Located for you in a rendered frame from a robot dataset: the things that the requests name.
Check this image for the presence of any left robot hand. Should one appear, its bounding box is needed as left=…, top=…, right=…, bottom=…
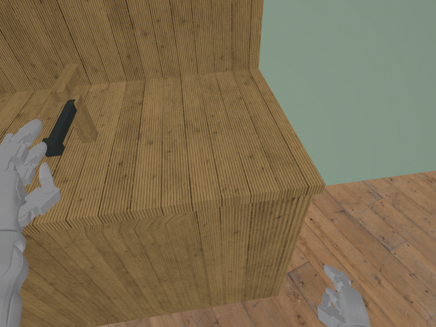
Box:
left=0, top=119, right=61, bottom=233

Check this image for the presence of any counter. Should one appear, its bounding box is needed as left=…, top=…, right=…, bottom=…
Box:
left=0, top=0, right=326, bottom=327

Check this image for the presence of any right robot hand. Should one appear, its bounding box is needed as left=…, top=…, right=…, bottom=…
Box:
left=317, top=264, right=371, bottom=327

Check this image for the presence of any tap lever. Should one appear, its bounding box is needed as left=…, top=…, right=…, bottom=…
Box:
left=42, top=99, right=77, bottom=157

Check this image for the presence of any robot left forearm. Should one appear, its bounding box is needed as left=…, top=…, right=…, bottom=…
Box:
left=0, top=230, right=29, bottom=327

